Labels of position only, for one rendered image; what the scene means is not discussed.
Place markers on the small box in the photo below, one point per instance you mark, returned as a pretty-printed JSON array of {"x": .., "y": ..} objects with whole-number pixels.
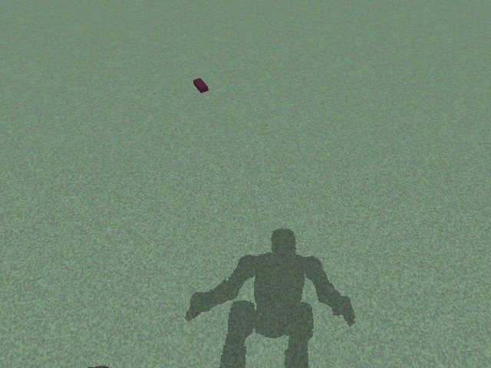
[{"x": 200, "y": 85}]

